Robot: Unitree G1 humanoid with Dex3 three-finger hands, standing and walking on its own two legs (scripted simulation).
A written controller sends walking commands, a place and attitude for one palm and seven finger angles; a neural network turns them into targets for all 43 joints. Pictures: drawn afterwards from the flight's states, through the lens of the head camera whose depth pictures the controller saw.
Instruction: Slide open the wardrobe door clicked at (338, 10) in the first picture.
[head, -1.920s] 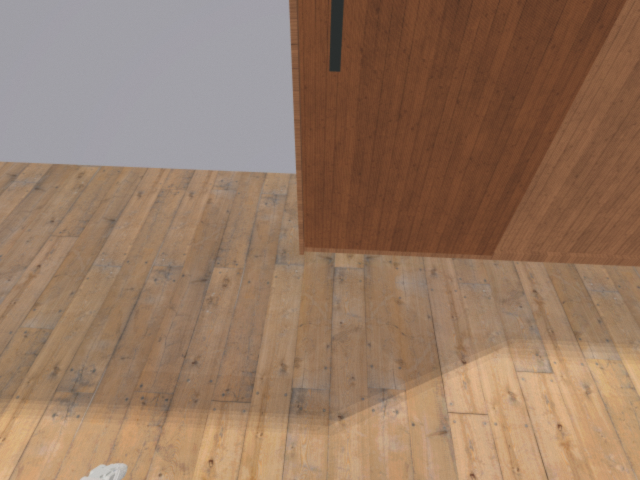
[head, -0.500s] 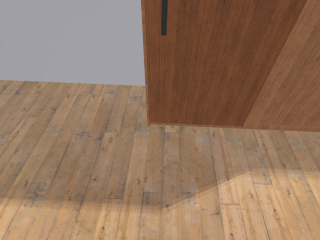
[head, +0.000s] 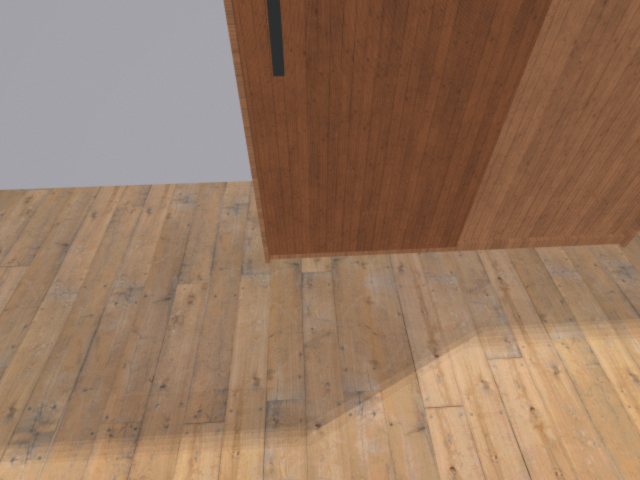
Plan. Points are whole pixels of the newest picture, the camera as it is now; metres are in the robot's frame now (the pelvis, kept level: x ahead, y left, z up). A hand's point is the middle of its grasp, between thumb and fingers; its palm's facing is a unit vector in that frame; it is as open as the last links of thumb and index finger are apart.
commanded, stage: walk to a spot facing it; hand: left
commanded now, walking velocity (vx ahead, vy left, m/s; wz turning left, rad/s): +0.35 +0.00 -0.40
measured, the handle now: (276, 30) +1.03 +0.19 +0.14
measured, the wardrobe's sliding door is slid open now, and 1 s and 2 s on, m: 0.00 0.00 0.00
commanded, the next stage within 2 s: turn to face it in 0.78 s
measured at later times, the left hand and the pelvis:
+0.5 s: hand out of the picture +0.12 +0.22 -0.19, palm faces -0.05 -0.99 -0.15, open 7.4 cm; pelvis +0.18 +0.04 -0.02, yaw -11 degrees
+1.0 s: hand (286, 279) +0.51 +0.11 -0.15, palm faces -0.48 -0.84 -0.26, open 7.4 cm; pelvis +0.28 +0.02 -0.01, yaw -27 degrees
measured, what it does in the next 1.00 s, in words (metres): walks ahead, turning right: left foot, then right foot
